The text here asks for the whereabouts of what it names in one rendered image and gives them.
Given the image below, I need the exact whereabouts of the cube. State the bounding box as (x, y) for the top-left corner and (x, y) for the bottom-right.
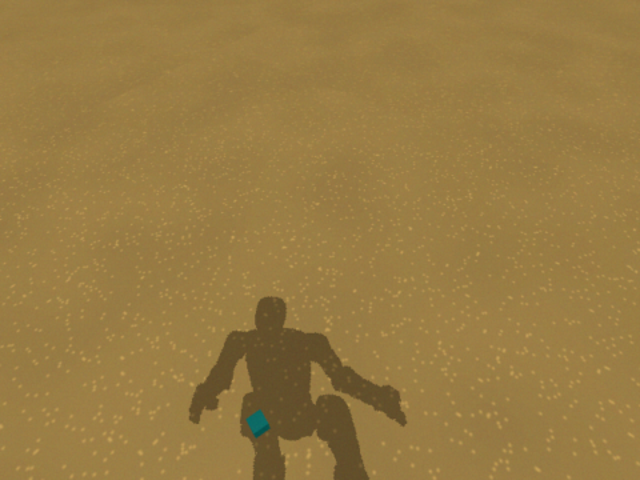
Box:
(246, 409), (270, 438)

